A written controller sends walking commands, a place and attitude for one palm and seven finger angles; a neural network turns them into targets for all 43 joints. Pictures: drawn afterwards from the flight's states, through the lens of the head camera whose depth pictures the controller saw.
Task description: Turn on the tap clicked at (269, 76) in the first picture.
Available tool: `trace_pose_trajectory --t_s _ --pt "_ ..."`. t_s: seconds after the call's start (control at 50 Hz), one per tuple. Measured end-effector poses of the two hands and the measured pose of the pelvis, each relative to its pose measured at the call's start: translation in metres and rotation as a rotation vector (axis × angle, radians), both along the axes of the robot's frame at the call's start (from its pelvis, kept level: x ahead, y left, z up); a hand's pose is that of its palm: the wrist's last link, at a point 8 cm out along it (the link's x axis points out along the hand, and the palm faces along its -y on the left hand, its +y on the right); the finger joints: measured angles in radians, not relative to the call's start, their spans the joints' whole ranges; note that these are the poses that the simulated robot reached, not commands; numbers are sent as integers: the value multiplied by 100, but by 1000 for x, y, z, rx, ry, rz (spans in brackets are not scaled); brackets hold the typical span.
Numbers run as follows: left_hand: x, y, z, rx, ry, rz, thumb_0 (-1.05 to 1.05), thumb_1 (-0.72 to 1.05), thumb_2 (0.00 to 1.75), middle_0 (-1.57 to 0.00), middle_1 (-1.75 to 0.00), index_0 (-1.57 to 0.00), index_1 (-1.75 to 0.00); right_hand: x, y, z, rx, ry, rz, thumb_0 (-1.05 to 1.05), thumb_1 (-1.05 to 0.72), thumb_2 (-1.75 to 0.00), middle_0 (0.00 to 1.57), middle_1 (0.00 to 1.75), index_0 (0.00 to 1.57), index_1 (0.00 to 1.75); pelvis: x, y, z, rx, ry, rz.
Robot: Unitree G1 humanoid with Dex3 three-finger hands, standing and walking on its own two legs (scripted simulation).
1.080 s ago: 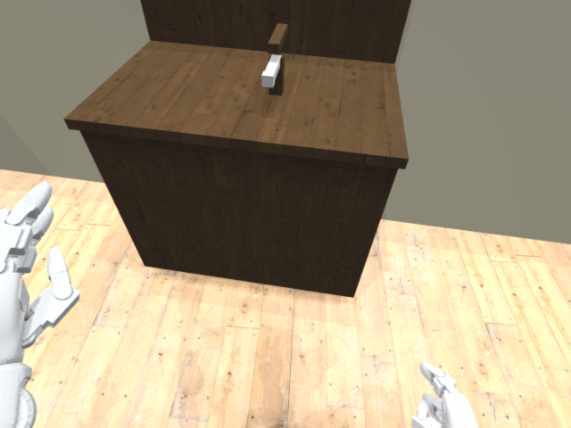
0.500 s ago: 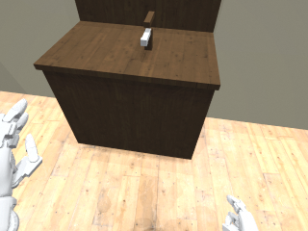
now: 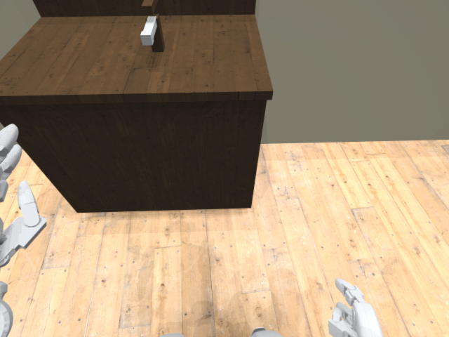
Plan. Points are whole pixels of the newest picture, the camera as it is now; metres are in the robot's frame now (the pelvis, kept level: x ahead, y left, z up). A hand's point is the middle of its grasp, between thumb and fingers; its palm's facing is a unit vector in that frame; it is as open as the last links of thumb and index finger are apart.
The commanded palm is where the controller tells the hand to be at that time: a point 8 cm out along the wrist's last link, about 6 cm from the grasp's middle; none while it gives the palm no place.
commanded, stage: turn to face it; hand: left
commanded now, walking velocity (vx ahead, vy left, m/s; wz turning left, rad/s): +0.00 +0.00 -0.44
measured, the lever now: (147, 38) +0.82 +0.27 +0.11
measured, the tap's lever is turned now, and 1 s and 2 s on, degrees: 0 0 0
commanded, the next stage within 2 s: take the last steps up to it in 0.40 s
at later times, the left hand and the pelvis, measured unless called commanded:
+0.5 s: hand (114, 207) +0.24 +0.16 +0.18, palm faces +0.22 -0.89 -0.40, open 7.4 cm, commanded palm +0.19 +0.22 +0.20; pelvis -0.03 -0.02 +0.00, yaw -12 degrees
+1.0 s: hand (125, 200) +0.25 +0.14 +0.19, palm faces +0.20 -0.88 -0.43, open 7.4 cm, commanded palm +0.20 +0.21 +0.20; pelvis -0.01 -0.03 +0.01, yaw -12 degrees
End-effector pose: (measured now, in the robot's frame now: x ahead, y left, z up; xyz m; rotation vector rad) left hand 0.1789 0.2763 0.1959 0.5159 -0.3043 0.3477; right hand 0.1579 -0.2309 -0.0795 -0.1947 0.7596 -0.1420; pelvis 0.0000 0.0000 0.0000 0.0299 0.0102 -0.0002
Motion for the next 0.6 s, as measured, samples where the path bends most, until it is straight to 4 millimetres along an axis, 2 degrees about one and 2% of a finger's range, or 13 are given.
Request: trace_pose_trajectory --t_s 0.1,0.2,0.3,0.38,0.46,0.54,0.6 --pt "3 -7 -2 -12 15 -14 1 89 90 -21 -31 -21 -31 -18 -6 -9 7 50 -25 1 -91 -89 20 30 20 30 -4 2 1 7 3 -21" --pt "6 -7 1 0 20 -60 1 89 90 -21 -31 -22 -31 -33 -5 -4 5 54 -62 1 -91 -89 20 30 20 30 -10 7 5 16 -3 -62" --pt "9 -11 2 16 31 -72 1 89 90 -21 -31 -21 -31 -39 -2 -1 39 -14 -104 1 -91 -89 20 30 20 30 -12 5 5 3 -16 -122" --pt "16 -32 2 7 13 -99 1 89 90 -21 -31 -21 -31 -45 -4 -4 80 -64 -101 1 -91 -89 20 30 20 30 -13 -7 2 -10 -29 -170" --pt "28 -63 -1 -21 -10 -166 1 89 90 -21 -31 -21 -31 -56 -19 -9 85 -57 -110 1 -90 -89 20 30 20 30 -24 -17 0 -18 -30 -193" --pt "32 -83 3 -23 22 -252 1 89 90 -21 -31 -21 -31 -79 -39 1 53 -25 -188 1 -90 -89 21 30 20 30 -31 -19 10 -4 -15 -233" --pt "31 -87 10 13 29 -302 1 89 90 -22 -31 -22 -31 -100 -52 13 13 -5 -245 1 -91 -89 20 30 20 30 -33 -20 16 1 1 -249"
